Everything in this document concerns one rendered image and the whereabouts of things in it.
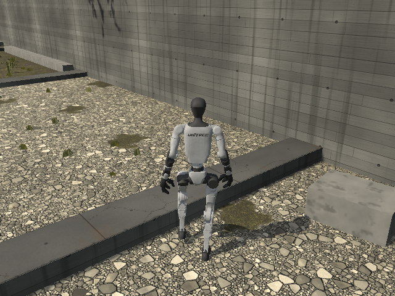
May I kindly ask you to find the robot right upper arm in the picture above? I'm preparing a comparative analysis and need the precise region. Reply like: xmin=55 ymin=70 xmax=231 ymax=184
xmin=211 ymin=125 xmax=227 ymax=158

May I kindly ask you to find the robot right hand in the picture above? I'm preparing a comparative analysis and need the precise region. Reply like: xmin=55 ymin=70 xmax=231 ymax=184
xmin=218 ymin=174 xmax=233 ymax=188

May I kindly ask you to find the humanoid robot head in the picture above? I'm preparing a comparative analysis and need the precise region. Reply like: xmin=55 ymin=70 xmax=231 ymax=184
xmin=188 ymin=97 xmax=208 ymax=127

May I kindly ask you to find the robot left hand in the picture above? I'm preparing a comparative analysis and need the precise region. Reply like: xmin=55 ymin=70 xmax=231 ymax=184
xmin=160 ymin=178 xmax=175 ymax=194

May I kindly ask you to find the robot left thigh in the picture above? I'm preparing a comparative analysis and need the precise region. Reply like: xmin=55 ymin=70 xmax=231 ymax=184
xmin=177 ymin=171 xmax=189 ymax=202

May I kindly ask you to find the robot left forearm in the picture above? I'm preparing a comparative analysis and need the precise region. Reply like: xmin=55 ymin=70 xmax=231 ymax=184
xmin=162 ymin=149 xmax=175 ymax=179

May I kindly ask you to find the robot right forearm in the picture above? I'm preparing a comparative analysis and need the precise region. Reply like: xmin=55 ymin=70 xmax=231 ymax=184
xmin=220 ymin=150 xmax=232 ymax=175

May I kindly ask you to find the robot left upper arm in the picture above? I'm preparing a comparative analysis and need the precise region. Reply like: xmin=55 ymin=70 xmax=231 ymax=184
xmin=169 ymin=124 xmax=185 ymax=159

